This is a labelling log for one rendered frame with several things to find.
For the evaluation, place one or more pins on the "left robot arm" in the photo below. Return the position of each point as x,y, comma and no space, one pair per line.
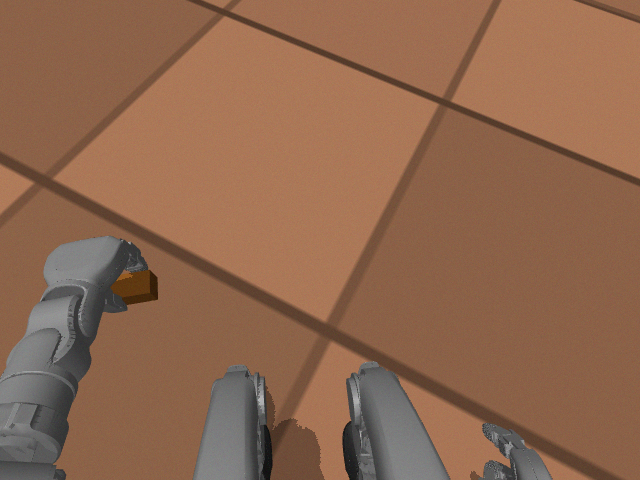
41,378

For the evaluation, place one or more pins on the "right robot hand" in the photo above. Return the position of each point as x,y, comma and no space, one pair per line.
525,463

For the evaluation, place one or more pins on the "right robot foot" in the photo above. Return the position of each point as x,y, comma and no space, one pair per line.
350,459

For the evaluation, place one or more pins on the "small box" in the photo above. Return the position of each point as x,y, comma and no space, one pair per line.
136,287

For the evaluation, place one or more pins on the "left robot hand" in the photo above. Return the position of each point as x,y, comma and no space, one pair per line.
98,261

